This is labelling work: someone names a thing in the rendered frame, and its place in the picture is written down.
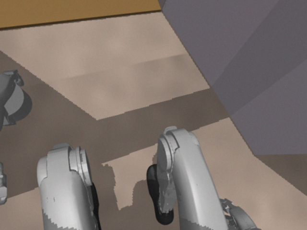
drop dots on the left robot foot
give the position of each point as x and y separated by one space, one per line
96 207

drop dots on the right robot hand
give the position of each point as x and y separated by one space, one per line
238 219

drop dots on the right robot foot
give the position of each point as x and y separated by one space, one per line
153 187

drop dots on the left robot hand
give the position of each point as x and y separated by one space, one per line
8 81

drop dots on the tin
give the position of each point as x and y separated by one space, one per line
19 104

